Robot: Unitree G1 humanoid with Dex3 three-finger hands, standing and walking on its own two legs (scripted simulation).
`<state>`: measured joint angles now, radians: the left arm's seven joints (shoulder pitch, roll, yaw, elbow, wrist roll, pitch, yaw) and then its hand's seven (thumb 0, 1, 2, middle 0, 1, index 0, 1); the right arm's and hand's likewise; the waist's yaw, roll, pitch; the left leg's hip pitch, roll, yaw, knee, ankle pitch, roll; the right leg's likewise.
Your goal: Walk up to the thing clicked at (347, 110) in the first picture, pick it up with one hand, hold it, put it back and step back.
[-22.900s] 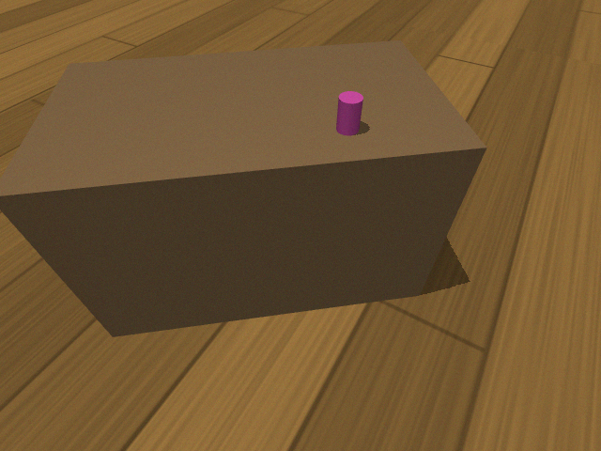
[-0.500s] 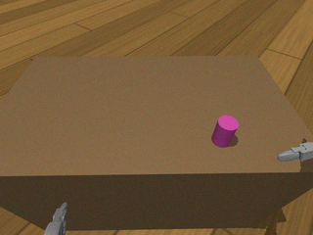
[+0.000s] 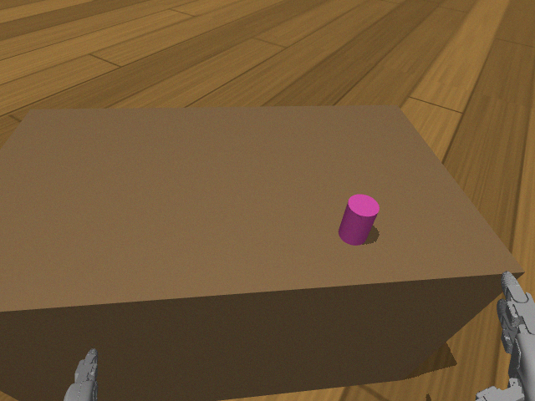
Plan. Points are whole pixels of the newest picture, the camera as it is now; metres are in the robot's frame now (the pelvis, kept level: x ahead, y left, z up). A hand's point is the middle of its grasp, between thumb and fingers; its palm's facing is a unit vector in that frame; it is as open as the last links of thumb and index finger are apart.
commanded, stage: sink last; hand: right
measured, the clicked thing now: (357, 220) +0.47 -0.20 -0.02
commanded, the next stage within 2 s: home in 0.26 s
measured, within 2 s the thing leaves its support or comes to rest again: neither
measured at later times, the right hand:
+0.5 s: hand (483, 356) +0.17 -0.26 +0.06, palm faces +0.32 +0.87 -0.38, open 17.4 cm
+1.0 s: hand (376, 396) +0.17 -0.17 -0.10, palm faces +0.05 +0.98 -0.20, open 17.3 cm
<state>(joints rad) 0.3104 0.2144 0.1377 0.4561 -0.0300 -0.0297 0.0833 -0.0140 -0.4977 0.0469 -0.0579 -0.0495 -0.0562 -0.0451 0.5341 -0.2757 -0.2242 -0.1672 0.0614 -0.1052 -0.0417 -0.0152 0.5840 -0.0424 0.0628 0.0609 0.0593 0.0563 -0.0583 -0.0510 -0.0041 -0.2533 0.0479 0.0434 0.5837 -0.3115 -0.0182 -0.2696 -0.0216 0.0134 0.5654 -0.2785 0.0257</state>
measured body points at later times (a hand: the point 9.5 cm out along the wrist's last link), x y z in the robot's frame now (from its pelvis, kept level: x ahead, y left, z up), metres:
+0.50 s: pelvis -0.01 +0.00 +0.01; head -0.02 +0.01 +0.46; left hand +0.15 +0.25 -0.07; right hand +0.15 -0.30 +0.09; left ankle +0.00 +0.13 -0.73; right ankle +0.02 -0.14 -0.73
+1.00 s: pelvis +0.00 +0.00 +0.01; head +0.01 -0.01 +0.46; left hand +0.16 +0.23 -0.08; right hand +0.17 -0.22 -0.08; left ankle +0.00 +0.13 -0.73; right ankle +0.02 -0.14 -0.73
